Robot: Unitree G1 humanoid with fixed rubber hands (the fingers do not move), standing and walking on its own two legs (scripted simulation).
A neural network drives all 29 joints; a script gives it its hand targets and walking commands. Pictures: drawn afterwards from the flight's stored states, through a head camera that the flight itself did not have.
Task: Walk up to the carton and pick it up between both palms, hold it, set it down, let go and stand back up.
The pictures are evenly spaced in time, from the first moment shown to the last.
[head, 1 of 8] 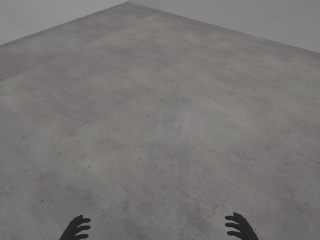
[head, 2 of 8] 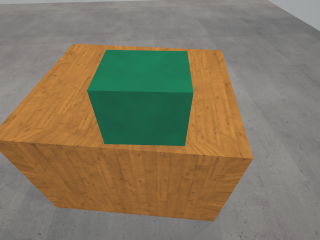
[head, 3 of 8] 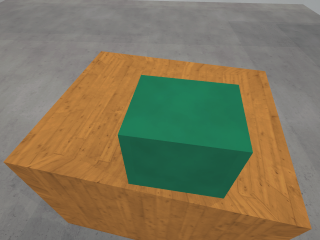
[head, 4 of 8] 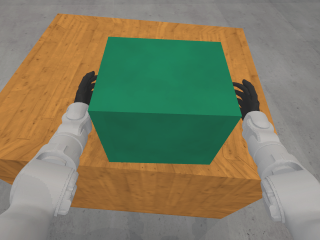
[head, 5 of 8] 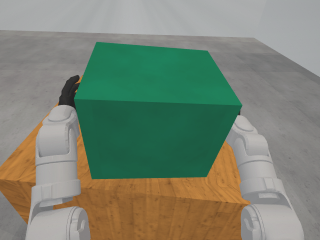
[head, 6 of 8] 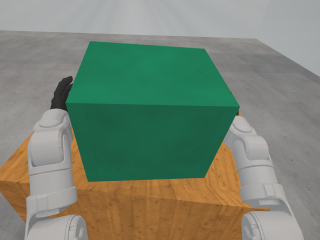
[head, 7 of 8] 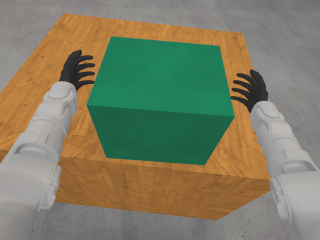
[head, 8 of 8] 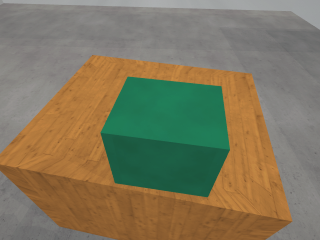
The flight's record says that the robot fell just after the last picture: no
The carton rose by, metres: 0.19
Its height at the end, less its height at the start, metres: +0.00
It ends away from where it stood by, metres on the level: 0.01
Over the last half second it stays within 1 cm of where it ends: yes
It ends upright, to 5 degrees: yes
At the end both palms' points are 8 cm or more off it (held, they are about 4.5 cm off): yes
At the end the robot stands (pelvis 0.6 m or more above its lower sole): yes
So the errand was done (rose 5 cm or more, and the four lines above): yes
